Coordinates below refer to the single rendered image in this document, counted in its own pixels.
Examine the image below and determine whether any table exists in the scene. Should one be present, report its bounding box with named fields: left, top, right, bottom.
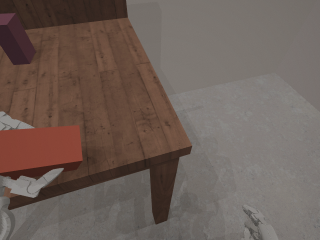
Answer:
left=0, top=0, right=192, bottom=225

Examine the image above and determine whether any left robot forearm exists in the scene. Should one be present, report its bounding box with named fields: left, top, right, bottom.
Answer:
left=0, top=196, right=16, bottom=240

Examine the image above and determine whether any left robot hand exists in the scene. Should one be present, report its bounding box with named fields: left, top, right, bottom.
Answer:
left=0, top=111, right=64, bottom=198

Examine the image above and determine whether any sponge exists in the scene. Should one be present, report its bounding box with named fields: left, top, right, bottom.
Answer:
left=0, top=125, right=83, bottom=180

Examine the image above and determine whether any right robot hand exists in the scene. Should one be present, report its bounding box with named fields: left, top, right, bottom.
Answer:
left=241, top=204, right=279, bottom=240

